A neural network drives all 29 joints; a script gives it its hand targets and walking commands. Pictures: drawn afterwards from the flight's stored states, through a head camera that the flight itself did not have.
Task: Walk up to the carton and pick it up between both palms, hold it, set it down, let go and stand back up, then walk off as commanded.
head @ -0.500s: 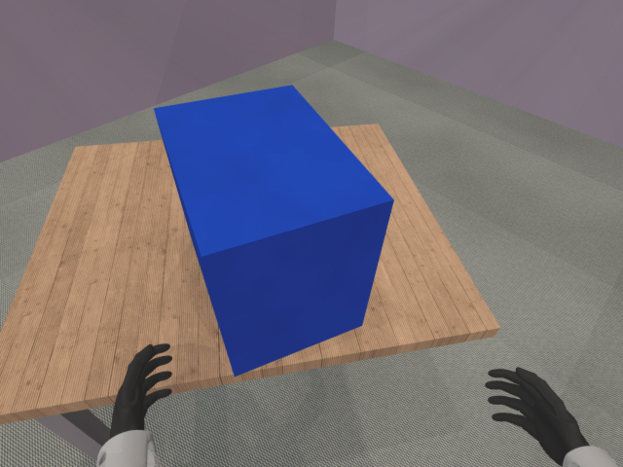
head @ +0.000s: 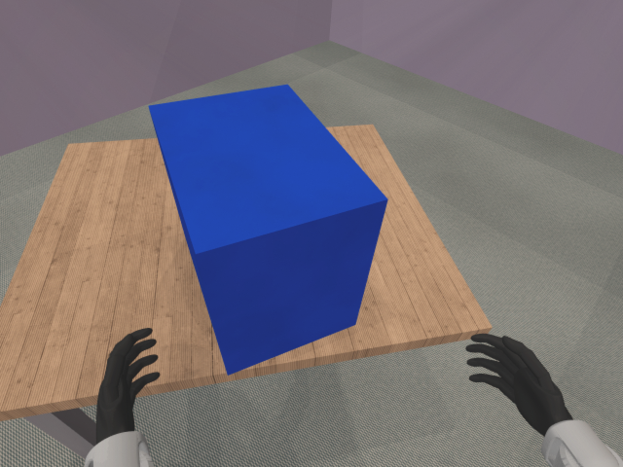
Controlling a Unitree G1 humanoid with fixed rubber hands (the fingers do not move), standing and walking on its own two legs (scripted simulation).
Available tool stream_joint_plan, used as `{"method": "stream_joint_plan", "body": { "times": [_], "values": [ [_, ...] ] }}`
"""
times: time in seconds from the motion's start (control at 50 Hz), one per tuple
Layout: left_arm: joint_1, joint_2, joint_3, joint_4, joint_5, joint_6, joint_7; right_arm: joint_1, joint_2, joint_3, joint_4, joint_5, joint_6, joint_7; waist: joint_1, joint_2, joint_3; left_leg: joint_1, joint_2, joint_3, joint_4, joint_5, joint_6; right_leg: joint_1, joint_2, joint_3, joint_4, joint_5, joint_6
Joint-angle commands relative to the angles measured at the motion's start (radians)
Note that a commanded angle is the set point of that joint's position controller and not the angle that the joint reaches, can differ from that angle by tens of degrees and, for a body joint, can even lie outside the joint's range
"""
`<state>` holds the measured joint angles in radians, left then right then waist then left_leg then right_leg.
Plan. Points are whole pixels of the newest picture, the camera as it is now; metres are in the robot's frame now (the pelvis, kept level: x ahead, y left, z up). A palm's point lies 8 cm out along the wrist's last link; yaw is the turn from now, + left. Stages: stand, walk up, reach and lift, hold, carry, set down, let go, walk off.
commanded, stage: reach and lift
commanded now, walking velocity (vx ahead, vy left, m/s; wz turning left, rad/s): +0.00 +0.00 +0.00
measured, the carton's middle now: (259, 222) +0.47 +0.08 +0.05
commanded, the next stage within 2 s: none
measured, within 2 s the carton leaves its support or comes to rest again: neither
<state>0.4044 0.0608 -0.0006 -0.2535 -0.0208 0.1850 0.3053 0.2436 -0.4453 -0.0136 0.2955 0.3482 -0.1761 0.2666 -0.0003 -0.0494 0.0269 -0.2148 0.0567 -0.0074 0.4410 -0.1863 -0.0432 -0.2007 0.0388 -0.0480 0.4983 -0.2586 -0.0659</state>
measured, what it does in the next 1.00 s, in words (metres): stands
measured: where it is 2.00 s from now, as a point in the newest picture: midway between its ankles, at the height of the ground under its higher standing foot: outside the picture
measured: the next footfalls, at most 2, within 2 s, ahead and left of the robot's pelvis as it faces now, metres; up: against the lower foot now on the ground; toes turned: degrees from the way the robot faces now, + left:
none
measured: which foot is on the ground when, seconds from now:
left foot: down 0.00-1.00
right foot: down 0.00-1.00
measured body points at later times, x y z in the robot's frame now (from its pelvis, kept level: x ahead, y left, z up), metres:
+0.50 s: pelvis +0.01 +0.00 +0.00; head +0.02 +0.01 +0.45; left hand +0.24 +0.21 +0.08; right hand +0.29 -0.25 +0.07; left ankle +0.04 +0.16 -0.74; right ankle +0.01 -0.07 -0.74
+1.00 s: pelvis -0.02 +0.01 +0.00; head -0.02 +0.01 +0.45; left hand +0.28 +0.21 +0.12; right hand +0.35 -0.21 +0.15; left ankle +0.04 +0.16 -0.74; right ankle +0.01 -0.07 -0.74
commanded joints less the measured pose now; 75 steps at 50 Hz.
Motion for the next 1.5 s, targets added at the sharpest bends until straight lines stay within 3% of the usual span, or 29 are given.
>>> {"method": "stream_joint_plan", "body": {
  "times": [0.0, 0.06, 0.16, 0.26, 0.3, 0.36, 0.5, 0.66, 0.7, 0.72, 0.74, 0.76, 0.78, 0.8, 0.82, 0.86, 0.92, 0.94, 1.02, 1.06, 1.1, 1.12, 1.14, 1.18, 1.22, 1.36, 1.44, 1.48],
  "values": [
    [-0.271, -0.067, -0.088, -0.273, -0.043, 0.003, 0.036, -0.28, -0.315, -0.074, -0.258, 0.107, 0.002, -0.002, 0.089, -0.053, -0.133, 0.101, -0.024, -0.009, -0.101, -0.066, 0.034, -0.163, -0.051, 0.147, -0.215, -0.106, -0.001],
    [-0.313, -0.068, -0.077, -0.301, -0.032, 0.043, 0.044, -0.309, -0.302, -0.068, -0.231, 0.122, 0.037, -0.011, 0.084, -0.021, -0.123, 0.107, -0.028, -0.007, -0.103, -0.069, 0.032, -0.151, -0.06, 0.163, -0.228, -0.112, -0.003],
    [-0.339, -0.059, -0.05, -0.327, -0.031, 0.104, 0.04, -0.35, -0.311, -0.068, -0.232, 0.125, 0.088, -0.034, 0.08, -0.024, -0.16, 0.137, -0.028, -0.001, -0.107, -0.007, 0.026, -0.112, -0.056, 0.161, -0.235, -0.036, -0.002],
    [-0.311, -0.048, -0.007, -0.378, -0.016, 0.169, 0.03, -0.373, -0.312, -0.043, -0.251, 0.148, 0.121, -0.07, 0.086, 0.016, -0.221, 0.217, -0.033, 0.009, -0.075, 0.221, 0.014, -0.042, -0.016, 0.116, -0.2, 0.225, -0.017],
    [-0.272, -0.039, 0.004, -0.391, -0.031, 0.203, 0.021, -0.366, -0.316, -0.031, -0.279, 0.159, 0.134, -0.086, 0.074, -0.02, -0.207, 0.218, -0.043, 0.011, -0.072, 0.273, 0.011, 0.0, -0.015, 0.12, -0.208, 0.303, -0.011],
    [-0.287, -0.021, 0.043, -0.421, -0.029, 0.217, 0.009, -0.409, -0.324, -0.023, -0.33, 0.16, 0.141, -0.111, 0.086, -0.033, -0.235, 0.193, -0.049, 0.025, -0.068, 0.33, 0.014, 0.061, -0.01, 0.126, -0.18, 0.441, 0.005],
    [-0.421, 0.025, 0.114, -0.465, -0.047, 0.277, 0.016, -0.544, -0.322, -0.005, -0.328, 0.174, 0.191, -0.141, 0.1, -0.015, -0.247, 0.193, -0.048, 0.035, -0.074, 0.353, 0.01, 0.082, -0.001, 0.13, -0.184, 0.432, 0.002],
    [-0.634, 0.043, 0.182, -0.416, -0.064, 0.442, 0.033, -0.75, -0.326, -0.013, -0.261, 0.171, 0.339, -0.169, 0.125, -0.018, -0.253, 0.194, -0.039, 0.037, -0.112, 0.25, 0.021, 0.035, 0.003, 0.144, -0.229, 0.232, -0.001],
    [-0.695, 0.048, 0.195, -0.387, -0.061, 0.484, 0.044, -0.805, -0.328, -0.018, -0.22, 0.173, 0.373, -0.174, 0.135, 0.004, -0.243, 0.186, -0.033, 0.036, -0.12, 0.215, 0.024, 0.015, 0.005, 0.144, -0.232, 0.17, -0.003],
    [-0.742, 0.045, 0.197, -0.361, -0.062, 0.501, 0.043, -0.847, -0.323, -0.016, -0.226, 0.167, 0.386, -0.172, 0.136, -0.031, -0.254, 0.17, -0.031, 0.037, -0.125, 0.182, 0.031, 0.019, 0.0, 0.153, -0.239, 0.134, -0.002],
    [-0.775, 0.045, 0.194, -0.341, -0.062, 0.522, 0.048, -0.881, -0.32, -0.009, -0.201, 0.163, 0.404, -0.169, 0.136, -0.016, -0.245, 0.158, -0.026, 0.028, -0.128, 0.154, 0.03, 0.014, -0.003, 0.152, -0.239, 0.104, -0.001],
    [-0.804, 0.063, 0.21, -0.324, -0.064, 0.537, 0.049, -0.905, -0.316, -0.006, -0.21, 0.167, 0.418, -0.173, 0.157, -0.028, -0.264, 0.136, -0.026, 0.037, -0.131, 0.141, 0.034, 0.023, -0.009, 0.163, -0.241, 0.077, 0.005],
    [-0.832, 0.059, 0.206, -0.308, -0.063, 0.552, 0.051, -0.924, -0.317, -0.005, -0.186, 0.164, 0.431, -0.172, 0.147, -0.023, -0.25, 0.126, -0.028, 0.036, -0.136, 0.113, 0.033, 0.023, -0.013, 0.166, -0.249, 0.043, 0.009],
    [-0.877, 0.069, 0.218, -0.261, -0.062, 0.564, 0.053, -0.969, -0.312, 0.009, -0.171, 0.163, 0.448, -0.172, 0.167, -0.026, -0.243, 0.099, -0.026, 0.036, -0.138, 0.1, 0.035, 0.013, -0.021, 0.175, -0.249, 0.02, 0.014],
    [-0.905, 0.063, 0.201, -0.265, -0.076, 0.577, 0.054, -0.991, -0.312, 0.008, -0.177, 0.159, 0.461, -0.172, 0.158, -0.035, -0.257, 0.094, -0.025, 0.033, -0.138, 0.084, 0.035, 0.02, -0.03, 0.181, -0.256, -0.006, 0.019],
    [-0.969, 0.078, 0.226, -0.24, -0.062, 0.598, 0.061, -1.052, -0.325, 0.001, -0.151, 0.164, 0.481, -0.172, 0.173, -0.027, -0.266, 0.081, -0.022, 0.03, -0.144, 0.056, 0.032, 0.024, -0.031, 0.185, -0.254, -0.038, 0.021],
    [-1.071, 0.103, 0.251, -0.235, -0.06, 0.612, 0.074, -1.132, -0.341, 0.015, -0.136, 0.168, 0.505, -0.17, 0.197, -0.021, -0.318, 0.057, -0.017, 0.029, -0.143, 0.061, 0.025, 0.04, -0.032, 0.189, -0.239, -0.028, 0.026],
    [-1.089, 0.102, 0.244, -0.184, -0.067, 0.619, 0.073, -1.132, -0.331, 0.016, -0.094, 0.165, 0.514, -0.169, 0.183, -0.019, -0.304, 0.033, -0.023, 0.033, -0.139, 0.055, 0.028, 0.041, -0.037, 0.191, -0.241, -0.035, 0.032],
    [-1.128, 0.106, 0.253, -0.155, -0.057, 0.631, 0.072, -1.189, -0.335, 0.035, -0.065, 0.175, 0.528, -0.166, 0.203, -0.01, -0.372, 0.047, -0.02, 0.033, -0.128, 0.111, 0.019, 0.064, -0.027, 0.181, -0.231, 0.04, 0.034],
    [-1.174, 0.108, 0.245, -0.128, -0.056, 0.63, 0.069, -1.224, -0.334, 0.043, -0.022, 0.171, 0.532, -0.169, 0.189, 0.011, -0.371, 0.031, -0.025, 0.04, -0.128, 0.112, 0.013, 0.061, -0.019, 0.171, -0.221, 0.067, 0.038],
    [-1.159, 0.118, 0.265, -0.104, -0.045, 0.642, 0.062, -1.245, -0.337, 0.059, -0.023, 0.177, 0.533, -0.173, 0.21, -0.006, -0.387, 0.025, -0.03, 0.047, -0.119, 0.152, 0.015, 0.096, -0.016, 0.172, -0.213, 0.118, 0.045],
    [-1.203, 0.12, 0.259, -0.106, -0.041, 0.639, 0.058, -1.276, -0.343, 0.049, 0.01, 0.172, 0.534, -0.173, 0.194, 0.005, -0.404, 0.041, -0.028, 0.041, -0.12, 0.143, 0.012, 0.097, -0.016, 0.169, -0.222, 0.111, 0.04],
    [-1.221, 0.141, 0.272, -0.115, -0.05, 0.641, 0.055, -1.299, -0.341, 0.058, -0.018, 0.18, 0.536, -0.179, 0.206, -0.002, -0.414, 0.028, -0.033, 0.046, -0.119, 0.151, 0.012, 0.112, -0.023, 0.178, -0.22, 0.122, 0.051],
    [-1.227, 0.129, 0.26, -0.144, -0.045, 0.638, 0.051, -1.303, -0.334, 0.056, -0.015, 0.178, 0.531, -0.187, 0.193, 0.012, -0.45, 0.043, -0.036, 0.053, -0.104, 0.221, 0.004, 0.139, -0.013, 0.163, -0.2, 0.221, 0.05],
    [-1.226, 0.145, 0.279, -0.142, -0.045, 0.646, 0.042, -1.316, -0.339, 0.071, -0.002, 0.187, 0.532, -0.194, 0.201, 0.016, -0.472, 0.043, -0.041, 0.056, -0.094, 0.259, -0.002, 0.165, -0.005, 0.159, -0.186, 0.278, 0.053],
    [-1.326, 0.175, 0.285, -0.137, -0.049, 0.652, 0.038, -1.45, -0.363, 0.066, 0.036, 0.197, 0.538, -0.202, 0.205, 0.026, -0.507, 0.047, -0.036, 0.06, -0.085, 0.29, -0.012, 0.171, 0.009, 0.146, -0.181, 0.304, 0.052],
    [-1.371, 0.179, 0.285, -0.038, -0.053, 0.656, 0.037, -1.52, -0.352, 0.086, 0.104, 0.204, 0.554, -0.195, 0.226, 0.022, -0.465, 0.006, -0.035, 0.063, -0.098, 0.225, -0.005, 0.145, 0.004, 0.15, -0.195, 0.225, 0.05],
    [-1.417, 0.188, 0.286, -0.044, -0.058, 0.657, 0.038, -1.568, -0.353, 0.089, 0.118, 0.2, 0.562, -0.193, 0.237, 0.022, -0.495, 0.01, -0.034, 0.062, -0.1, 0.232, -0.007, 0.149, 0.012, 0.144, -0.188, 0.229, 0.046]
  ]
}}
